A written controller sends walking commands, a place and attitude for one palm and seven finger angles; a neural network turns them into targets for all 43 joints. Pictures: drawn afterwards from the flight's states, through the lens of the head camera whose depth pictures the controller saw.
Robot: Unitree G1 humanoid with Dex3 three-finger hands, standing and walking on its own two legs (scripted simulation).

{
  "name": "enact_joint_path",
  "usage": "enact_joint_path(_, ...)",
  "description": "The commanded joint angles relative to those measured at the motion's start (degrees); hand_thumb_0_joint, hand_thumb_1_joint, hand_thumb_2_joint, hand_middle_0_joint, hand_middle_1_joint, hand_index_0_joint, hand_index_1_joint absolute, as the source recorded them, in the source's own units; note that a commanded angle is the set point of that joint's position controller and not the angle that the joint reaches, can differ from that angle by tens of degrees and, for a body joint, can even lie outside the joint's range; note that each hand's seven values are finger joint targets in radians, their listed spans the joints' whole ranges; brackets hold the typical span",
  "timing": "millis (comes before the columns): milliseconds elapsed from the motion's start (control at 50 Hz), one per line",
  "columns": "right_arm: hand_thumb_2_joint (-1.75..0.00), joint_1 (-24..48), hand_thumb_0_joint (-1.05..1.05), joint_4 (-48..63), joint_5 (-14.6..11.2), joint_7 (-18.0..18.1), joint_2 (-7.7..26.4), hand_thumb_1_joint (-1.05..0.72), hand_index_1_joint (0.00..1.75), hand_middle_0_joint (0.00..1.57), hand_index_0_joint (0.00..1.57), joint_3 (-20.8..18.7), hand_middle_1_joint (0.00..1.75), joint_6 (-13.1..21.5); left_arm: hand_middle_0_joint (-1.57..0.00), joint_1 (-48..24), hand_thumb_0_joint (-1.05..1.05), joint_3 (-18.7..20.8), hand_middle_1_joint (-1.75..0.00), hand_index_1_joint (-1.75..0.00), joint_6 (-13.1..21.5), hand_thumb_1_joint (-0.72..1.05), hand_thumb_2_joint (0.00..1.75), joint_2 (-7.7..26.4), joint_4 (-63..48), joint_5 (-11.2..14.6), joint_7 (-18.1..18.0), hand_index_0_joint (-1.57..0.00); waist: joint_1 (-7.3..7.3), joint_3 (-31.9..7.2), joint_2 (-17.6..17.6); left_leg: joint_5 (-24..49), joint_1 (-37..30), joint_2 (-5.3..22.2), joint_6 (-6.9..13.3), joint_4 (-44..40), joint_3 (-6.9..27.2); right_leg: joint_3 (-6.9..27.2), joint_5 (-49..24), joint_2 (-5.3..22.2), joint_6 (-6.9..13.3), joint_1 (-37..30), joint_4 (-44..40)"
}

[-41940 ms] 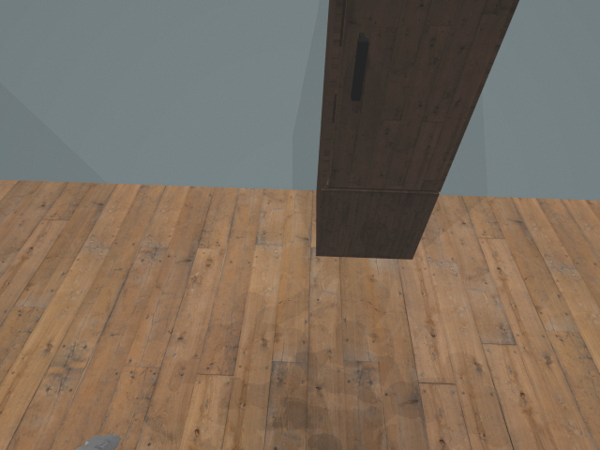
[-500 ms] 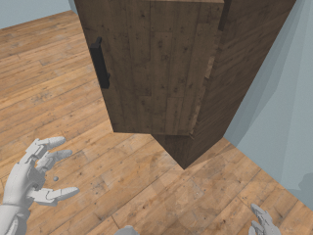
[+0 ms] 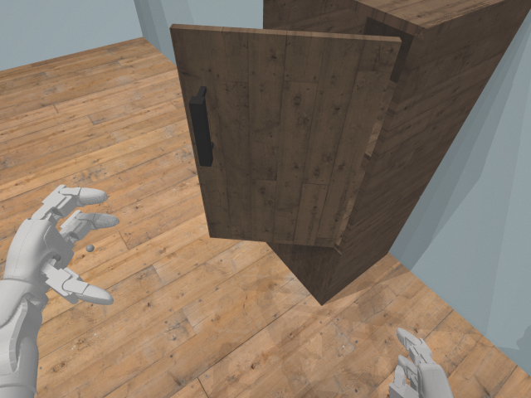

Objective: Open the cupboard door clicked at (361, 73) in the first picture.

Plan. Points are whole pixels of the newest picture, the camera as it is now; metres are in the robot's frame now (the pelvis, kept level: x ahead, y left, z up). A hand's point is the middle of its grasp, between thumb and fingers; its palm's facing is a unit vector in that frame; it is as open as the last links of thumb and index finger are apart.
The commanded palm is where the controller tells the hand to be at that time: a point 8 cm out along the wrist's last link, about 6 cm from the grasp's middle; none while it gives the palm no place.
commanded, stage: raise the hand with hooked fingers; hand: left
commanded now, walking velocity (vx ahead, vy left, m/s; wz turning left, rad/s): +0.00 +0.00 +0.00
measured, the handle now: (204, 127) +0.56 +0.17 +0.10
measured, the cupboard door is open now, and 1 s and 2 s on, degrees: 49 49 49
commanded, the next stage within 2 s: move the hooked fingers beside the handle in 0.60 s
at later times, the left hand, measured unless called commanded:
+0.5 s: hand (106, 230) +0.30 +0.25 +0.11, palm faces +0.04 -1.00 -0.02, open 14.0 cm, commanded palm +0.27 +0.30 +0.12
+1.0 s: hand (128, 208) +0.34 +0.24 +0.11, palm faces +0.02 -1.00 -0.02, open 14.0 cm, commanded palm +0.32 +0.29 +0.11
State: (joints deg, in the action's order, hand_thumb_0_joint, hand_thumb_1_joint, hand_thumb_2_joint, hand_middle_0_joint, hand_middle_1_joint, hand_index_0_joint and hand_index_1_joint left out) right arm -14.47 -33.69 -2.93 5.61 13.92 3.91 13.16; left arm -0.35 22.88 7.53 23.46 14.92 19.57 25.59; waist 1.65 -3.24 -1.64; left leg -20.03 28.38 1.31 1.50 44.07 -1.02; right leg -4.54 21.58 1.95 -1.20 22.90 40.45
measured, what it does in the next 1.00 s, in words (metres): stands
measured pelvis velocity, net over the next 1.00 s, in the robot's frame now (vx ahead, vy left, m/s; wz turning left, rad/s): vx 0.00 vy -0.03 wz -0.01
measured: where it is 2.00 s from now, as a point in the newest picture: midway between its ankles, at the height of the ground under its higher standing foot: outside the picture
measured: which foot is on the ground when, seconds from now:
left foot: down 0.00-1.00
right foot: down 0.00-1.00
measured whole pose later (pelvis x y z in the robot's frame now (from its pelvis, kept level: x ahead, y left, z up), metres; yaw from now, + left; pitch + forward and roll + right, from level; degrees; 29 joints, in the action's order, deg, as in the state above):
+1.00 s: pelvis +0.00 -0.03 +0.01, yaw -1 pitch +5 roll -1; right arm -15.3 -36.1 -3.5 6.8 15.8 2.3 10.7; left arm -15.7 23.8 9.0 25.6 32.8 17.1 26.5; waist -0.3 -2.4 -1.6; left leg -18.2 26.9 2.5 -0.5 40.2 -0.9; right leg -4.5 21.0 0.6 0.7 22.8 38.9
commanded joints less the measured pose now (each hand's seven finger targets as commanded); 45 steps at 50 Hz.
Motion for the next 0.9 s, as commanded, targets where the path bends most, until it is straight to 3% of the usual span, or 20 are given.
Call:
enact_joint_path(0,-0.9,3.1,0.0,8.09,-0.49,1.37,9.57,-0.9,0.3,0.2,0.2,-4.06,0.3,2.63,-0.3,-17.3,0.0,6.17,-1.2,-1.2,2.61,-0.5,0.3,15.36,-9.62,1.47,0.9,-0.3,-1.12,-10.75,-4.75,10.28,-12.58,-0.53,-0.76,-9.91,4.3,-0.17,-9.41,-3.31,2.74,1.19,-6.12)
enact_joint_path(80,-0.9,2.84,0.0,7.99,-0.69,1.62,9.73,-0.9,0.3,0.2,0.2,-3.97,0.3,2.38,-0.3,-20.54,0.0,6.96,-1.2,-1.2,1.75,-0.5,0.3,17.17,-7.11,1.22,1.37,-0.3,-1.1,-10.37,-4.58,10.19,-13.22,-0.65,-0.65,-10.8,4.14,0.04,-9.41,-3.27,2.76,0.35,-7.38)
enact_joint_path(160,-0.9,2.17,0.0,8.37,-0.79,1.11,9.92,-0.9,0.3,0.2,0.2,-4.3,0.3,2.16,-0.3,-15.64,0.0,6.08,-1.2,-1.2,0.81,-0.5,0.3,14.91,-3.29,1.78,2.4,-0.3,-0.55,-10.39,-2.01,12.06,-12.66,-0.92,-0.38,-10.55,3.26,0.12,-11.98,-3.25,2.66,-0.87,-7.71)
enact_joint_path(240,-0.9,2.33,0.0,8.58,-0.63,0.78,10.01,-0.9,0.3,0.2,0.2,-4.63,0.3,1.96,-0.3,-17.34,0.0,7.27,-1.2,-1.2,1.61,-0.5,0.3,16.63,-6.55,1.86,1.72,-0.3,-0.41,-10.5,-2.79,13.1,-12.75,-1.0,-0.25,-10.1,2.82,0.59,-13.22,-3.14,2.8,-1.58,-7.72)
enact_joint_path(300,-0.9,1.9,0.0,8.59,-0.37,0.65,9.71,-0.9,0.3,0.2,0.2,-4.83,0.3,2.02,-0.3,-17.55,0.0,8.75,-1.2,-1.2,3.24,-0.5,0.3,17.6,-9.14,1.5,0.66,-0.3,-0.39,-13.12,-4.93,15.54,-14.51,-1.04,-0.19,-9.89,2.39,0.74,-15.34,-3.11,2.62,-2.03,-7.32)
enact_joint_path(340,-0.9,1.55,0.0,7.95,-0.26,0.72,9.81,-0.9,0.3,0.2,0.2,-4.74,0.3,1.79,-0.3,-17.22,0.0,9.22,-1.2,-1.2,3.61,-0.5,0.3,17.99,-7.61,1.59,0.1,-0.3,-0.5,-11.4,-2.35,14.24,-13.01,-0.95,-0.11,-9.89,2.27,0.93,-14.67,-3.2,2.58,-2.36,-7.78)
enact_joint_path(400,-0.9,1.84,0.0,7.6,-0.54,0.99,9.67,-0.9,0.3,0.2,0.2,-4.84,0.3,1.79,-0.3,-18.33,0.0,7.89,-1.2,-1.2,3.92,-0.5,0.3,16.5,-7.11,1.45,0.38,-0.3,-1.24,-11.1,-4.04,13.24,-13.24,-1.14,-0.01,-9.89,1.73,1.2,-14.36,-3.02,2.27,-1.5,-8.05)
enact_joint_path(480,-0.9,2.04,0.0,7.48,-0.69,1.27,9.53,-0.9,0.3,0.2,0.2,-4.8,0.3,1.71,-0.3,-18.05,0.0,7.32,-1.2,-1.2,3.59,-0.5,0.3,16.23,-5.98,1.41,0.95,-0.3,-1.28,-10.84,-3.37,12.57,-12.79,-1.16,0.14,-9.68,1.42,1.67,-14.34,-2.9,2.09,-1.67,-8.4)
enact_joint_path(520,-0.9,2.24,0.0,7.54,-0.69,1.31,9.43,-0.9,0.3,0.2,0.2,-4.77,0.3,1.86,-0.3,-18.48,0.0,7.22,-1.2,-1.2,3.86,-0.5,0.3,16.28,-6.71,1.31,1.0,-0.3,-1.23,-11.37,-4.63,12.91,-13.23,-1.25,0.1,-9.72,1.51,1.56,-14.53,-2.76,2.14,-1.77,-8.29)
enact_joint_path(540,-0.9,2.09,0.0,7.49,-0.63,1.36,9.57,-0.9,0.3,0.2,0.2,-4.81,0.3,1.83,-0.3,-18.4,0.0,7.66,-1.2,-1.2,4.02,-0.5,0.3,16.91,-6.96,1.55,0.96,-0.3,-1.12,-11.53,-2.48,13.77,-13.25,-1.18,0.23,-9.44,1.49,1.76,-15.6,-2.83,2.18,-2.8,-8.23)
enact_joint_path(600,-0.9,2.18,0.0,7.42,-0.74,1.35,9.33,-0.9,0.3,0.2,0.2,-4.78,0.3,1.8,-0.3,-17.61,0.0,7.56,-1.2,-1.2,3.97,-0.5,0.3,15.99,-5.71,1.75,1.06,-0.3,-1.09,-11.79,-3.07,14.38,-13.36,-1.38,0.22,-9.34,1.11,1.84,-16.9,-2.74,1.91,-2.45,-8.15)
enact_joint_path(640,-0.9,1.98,0.0,7.18,-0.72,1.38,9.53,-0.9,0.3,0.2,0.2,-4.7,0.3,1.61,-0.3,-17.15,0.0,7.62,-1.2,-1.2,3.59,-0.5,0.3,16.02,-3.65,2.1,1.15,-0.3,-1.13,-10.53,0.55,13.58,-11.96,-1.31,0.3,-9.14,1.11,2.11,-16.57,-2.62,1.75,-2.93,-8.5)
enact_joint_path(660,-0.9,2.21,0.0,7.31,-0.85,1.38,9.61,-0.9,0.3,0.2,0.2,-4.76,0.3,1.59,-0.3,-17.15,0.0,7.38,-1.2,-1.2,3.4,-0.5,0.3,15.73,-2.84,2.01,1.42,-0.3,-1.27,-10.1,0.29,12.94,-11.57,-1.37,0.32,-9.27,0.87,2.23,-16.21,-2.58,1.54,-2.18,-8.54)
enact_joint_path(700,-0.9,2.44,0.0,7.02,-0.91,1.53,9.6,-0.9,0.3,0.2,0.2,-4.71,0.3,1.5,-0.3,-20.63,0.0,7.06,-1.2,-1.2,3.64,-0.5,0.3,16.39,-3.19,1.59,1.37,-0.3,-1.75,-9.35,-1.59,11.8,-11.62,-1.42,0.21,-9.35,0.96,2.28,-14.73,-2.47,1.61,-1.11,-8.73)
enact_joint_path(820,-0.9,1.39,0.0,5.38,-0.89,2.22,9.76,-0.9,0.3,0.2,0.2,-4.6,0.3,0.99,-0.3,-31.26,0.0,5.33,-1.2,-1.2,5.04,-0.5,0.3,17.32,0.89,-0.09,0.6,-0.3,-3.41,-10.47,-1.29,9.71,-11.95,-1.43,0.38,-9.02,1.17,2.97,-11.97,-2.34,1.52,0.31,-8.99)
enact_joint_path(880,-0.9,0.86,0.0,4.97,-0.75,2.08,9.85,-0.9,0.3,0.2,0.2,-4.64,0.3,0.48,-0.3,-32.78,0.0,6.18,-1.2,-1.2,5.68,-0.5,0.3,18.88,3.78,-0.67,0.68,-0.3,-2.95,-12.68,-2.21,11.25,-11.83,-1.57,0.48,-8.31,0.84,3.56,-14.23,-2.1,1.58,-1.24,-8.46)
